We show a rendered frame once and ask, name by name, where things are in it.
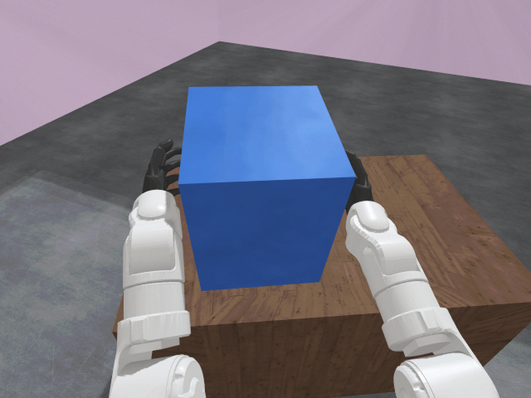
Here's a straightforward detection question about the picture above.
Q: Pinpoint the left robot upper arm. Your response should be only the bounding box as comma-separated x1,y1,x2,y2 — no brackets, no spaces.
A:
110,354,206,398

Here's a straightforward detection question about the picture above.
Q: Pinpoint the right robot upper arm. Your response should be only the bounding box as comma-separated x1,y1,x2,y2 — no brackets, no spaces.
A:
393,351,498,398

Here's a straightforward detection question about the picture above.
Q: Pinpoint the carton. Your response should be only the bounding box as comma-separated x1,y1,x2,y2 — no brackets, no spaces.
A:
178,85,356,291

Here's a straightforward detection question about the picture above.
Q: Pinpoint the pedestal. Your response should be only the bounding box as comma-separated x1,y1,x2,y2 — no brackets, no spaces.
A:
112,155,531,398

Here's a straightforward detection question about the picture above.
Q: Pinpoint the robot right hand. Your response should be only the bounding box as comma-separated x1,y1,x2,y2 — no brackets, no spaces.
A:
344,149,374,215

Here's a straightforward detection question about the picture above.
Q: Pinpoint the robot left hand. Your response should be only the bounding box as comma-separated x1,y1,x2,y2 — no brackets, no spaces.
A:
142,138,182,197

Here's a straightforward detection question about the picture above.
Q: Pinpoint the right robot forearm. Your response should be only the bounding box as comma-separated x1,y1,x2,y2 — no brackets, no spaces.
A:
345,201,499,398

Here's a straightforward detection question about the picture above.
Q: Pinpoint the left robot forearm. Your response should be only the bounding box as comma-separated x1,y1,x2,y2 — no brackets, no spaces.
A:
109,190,191,398

